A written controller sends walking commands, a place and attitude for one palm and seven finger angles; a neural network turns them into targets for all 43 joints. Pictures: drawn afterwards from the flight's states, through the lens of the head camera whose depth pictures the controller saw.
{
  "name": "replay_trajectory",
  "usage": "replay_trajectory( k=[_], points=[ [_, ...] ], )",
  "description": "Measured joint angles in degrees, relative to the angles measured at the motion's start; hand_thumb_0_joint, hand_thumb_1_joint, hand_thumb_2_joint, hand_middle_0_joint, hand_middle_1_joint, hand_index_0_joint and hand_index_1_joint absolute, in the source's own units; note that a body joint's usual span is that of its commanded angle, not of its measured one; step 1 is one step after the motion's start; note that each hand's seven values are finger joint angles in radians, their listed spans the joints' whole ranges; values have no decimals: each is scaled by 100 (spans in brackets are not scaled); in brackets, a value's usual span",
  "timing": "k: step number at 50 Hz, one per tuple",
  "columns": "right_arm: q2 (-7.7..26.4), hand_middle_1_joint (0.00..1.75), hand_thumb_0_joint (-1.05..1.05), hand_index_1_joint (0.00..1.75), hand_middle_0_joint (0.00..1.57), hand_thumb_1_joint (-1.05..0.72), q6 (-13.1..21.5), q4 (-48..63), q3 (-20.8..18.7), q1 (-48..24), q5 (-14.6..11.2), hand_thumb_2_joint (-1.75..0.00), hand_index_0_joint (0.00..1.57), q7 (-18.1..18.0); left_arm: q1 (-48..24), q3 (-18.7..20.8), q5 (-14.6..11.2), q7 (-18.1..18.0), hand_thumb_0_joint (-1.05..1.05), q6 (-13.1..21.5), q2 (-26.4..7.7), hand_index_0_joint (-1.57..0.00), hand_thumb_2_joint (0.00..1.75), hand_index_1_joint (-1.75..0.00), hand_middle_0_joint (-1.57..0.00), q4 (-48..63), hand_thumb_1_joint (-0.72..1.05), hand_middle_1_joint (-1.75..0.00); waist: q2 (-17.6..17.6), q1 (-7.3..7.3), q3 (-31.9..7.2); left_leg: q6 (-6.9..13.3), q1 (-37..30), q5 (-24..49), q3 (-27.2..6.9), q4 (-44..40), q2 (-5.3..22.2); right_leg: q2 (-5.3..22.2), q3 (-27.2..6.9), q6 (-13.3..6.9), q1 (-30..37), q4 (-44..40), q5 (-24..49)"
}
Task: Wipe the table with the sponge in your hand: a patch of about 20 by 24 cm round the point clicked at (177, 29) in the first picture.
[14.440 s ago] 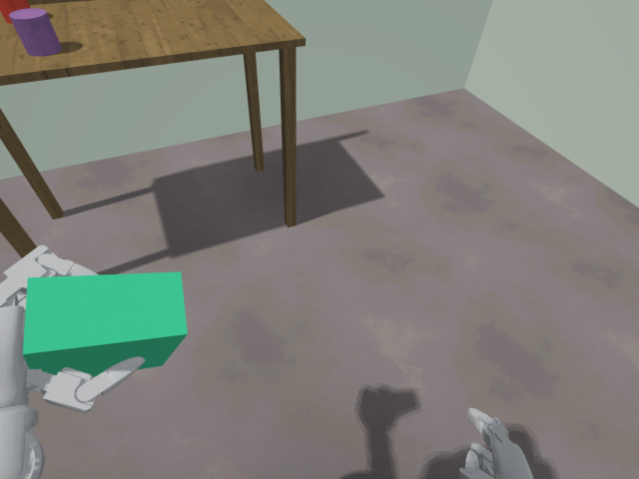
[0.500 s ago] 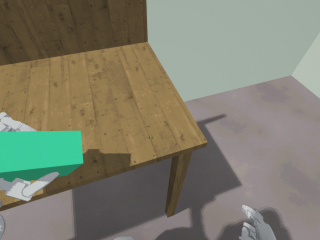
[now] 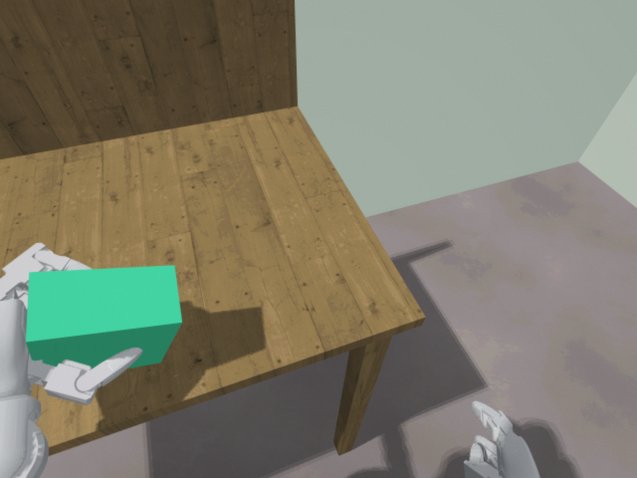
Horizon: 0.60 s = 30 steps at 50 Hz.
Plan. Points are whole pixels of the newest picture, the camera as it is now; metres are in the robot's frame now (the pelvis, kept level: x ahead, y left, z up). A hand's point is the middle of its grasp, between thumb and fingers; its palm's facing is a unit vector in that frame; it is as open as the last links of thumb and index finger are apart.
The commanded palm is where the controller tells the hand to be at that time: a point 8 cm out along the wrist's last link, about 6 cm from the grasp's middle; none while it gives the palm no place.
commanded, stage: come to a stop and stand still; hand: left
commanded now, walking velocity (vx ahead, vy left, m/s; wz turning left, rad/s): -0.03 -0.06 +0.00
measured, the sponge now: (126, 322) +0.23 +0.22 +0.12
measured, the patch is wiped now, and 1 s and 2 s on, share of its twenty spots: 0.00 0.00 0.00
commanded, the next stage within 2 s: look again from close up in 0.60 s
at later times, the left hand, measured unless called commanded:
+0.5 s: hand (44, 352) +0.19 +0.27 +0.15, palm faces +0.42 -0.85 -0.32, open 10.1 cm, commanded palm +0.13 +0.30 +0.18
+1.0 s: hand (70, 324) +0.22 +0.26 +0.14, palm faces +0.26 -0.89 -0.37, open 10.1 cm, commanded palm +0.16 +0.32 +0.18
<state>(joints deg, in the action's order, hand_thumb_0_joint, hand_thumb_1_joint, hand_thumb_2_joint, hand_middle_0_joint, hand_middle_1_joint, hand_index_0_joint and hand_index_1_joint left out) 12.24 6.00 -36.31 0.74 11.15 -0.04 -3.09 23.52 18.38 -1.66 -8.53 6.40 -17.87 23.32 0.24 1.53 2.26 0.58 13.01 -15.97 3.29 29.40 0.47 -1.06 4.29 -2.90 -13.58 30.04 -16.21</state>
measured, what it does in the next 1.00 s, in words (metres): stands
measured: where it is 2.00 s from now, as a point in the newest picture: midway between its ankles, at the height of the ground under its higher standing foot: outside the picture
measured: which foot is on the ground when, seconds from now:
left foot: down 0.00-1.00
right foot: down 0.00-1.00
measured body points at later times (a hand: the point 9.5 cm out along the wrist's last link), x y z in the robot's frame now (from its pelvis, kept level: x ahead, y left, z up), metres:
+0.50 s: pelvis -0.03 +0.02 +0.01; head -0.03 +0.03 +0.46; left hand +0.16 +0.31 +0.16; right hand +0.14 -0.20 -0.07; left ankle +0.00 +0.11 -0.74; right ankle +0.00 -0.08 -0.74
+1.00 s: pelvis +0.00 +0.04 +0.01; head +0.03 +0.06 +0.45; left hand +0.20 +0.31 +0.16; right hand +0.16 -0.19 -0.07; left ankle +0.00 +0.11 -0.74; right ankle +0.00 -0.08 -0.74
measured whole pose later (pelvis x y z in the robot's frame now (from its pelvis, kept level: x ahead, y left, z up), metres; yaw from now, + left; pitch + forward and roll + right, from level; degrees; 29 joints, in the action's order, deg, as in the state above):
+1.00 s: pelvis +0.00 +0.04 +0.01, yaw -1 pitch +1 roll -1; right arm 11.5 8.7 -34.0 0.9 12.6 0.0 -0.8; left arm 26.8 15.9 -1.5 -4.0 12.9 -19.7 26.5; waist 1.8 0.9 2.6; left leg 3.6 13.1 -14.6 5.1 26.6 -1.1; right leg 0.2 2.3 0.2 -12.8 24.6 -12.6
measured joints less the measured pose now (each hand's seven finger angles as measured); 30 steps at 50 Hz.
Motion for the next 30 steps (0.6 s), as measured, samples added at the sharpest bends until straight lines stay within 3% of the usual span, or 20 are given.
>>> replay_trajectory(
  k=[4, 11, 15, 22, 26, 30],
  points=[
    [-53, 30, 2, 30, 20, -91, 33, 199, 8, -148, 33, -90, 21, -53, 91, -158, 29, 23, -1, -6, -122, -75, 101, -134, -75, 504, -50, -135, 168, -77, 131, 5, 24, 122, -7, -89, 18, -22, 9, 31, 39, -218, 190],
    [-117, 30, 1, 30, 20, -91, 54, 404, 19, -217, 61, -90, 21, -73, 353, 280, -87, 13, -1, 343, -610, -75, 101, -134, -75, 844, -50, -135, 89, -132, -26, 37, 80, 276, 3, -220, 51, -67, -1, 55, 71, -556, 469],
    [-75, 30, 1, 30, 20, -90, -9, 318, 43, -71, 46, -90, 21, -92, 396, 279, -110, 9, -1, 259, -415, -75, 101, -134, -75, 365, -50, -135, -64, -51, -249, 78, 46, 356, 31, -343, 41, -67, -31, 92, 139, -765, 607],
    [-67, 30, 1, 30, 20, -90, -68, 105, 102, 207, 45, -90, 21, -127, 32, -198, 47, -8, -1, -90, 109, -76, 101, -134, -75, -221, -50, -135, -45, 81, -266, 149, -72, 517, -1, -563, -39, -2, -1, 159, 289, -1009, 768],
    [-128, 30, 1, 30, 20, -90, 5, 116, 128, 243, 71, -90, 21, -112, -99, -271, 126, -5, -1, -22, 15, -76, 101, -134, -75, 44, -50, -135, 55, 3, -122, 179, -99, 569, -20, -611, -98, 55, 17, 171, 270, -931, 746],
    [-171, 30, 1, 30, 20, -90, 61, 169, 121, 256, 82, -90, 21, -63, 11, -61, 103, 11, -1, 204, -258, -76, 101, -134, -75, 340, -50, -135, 53, -119, -98, 182, -73, 540, -22, -580, -106, 64, 17, 169, 240, -888, 707]
  ],
)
